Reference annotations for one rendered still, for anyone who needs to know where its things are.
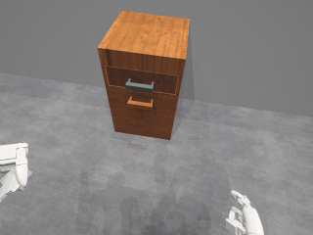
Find handle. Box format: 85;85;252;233
127;100;153;110
125;78;154;93

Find robot left hand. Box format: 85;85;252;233
0;143;32;204

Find cabinet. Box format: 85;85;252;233
97;11;190;140

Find drawer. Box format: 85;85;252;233
106;66;178;94

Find robot right hand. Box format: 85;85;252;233
226;190;264;235

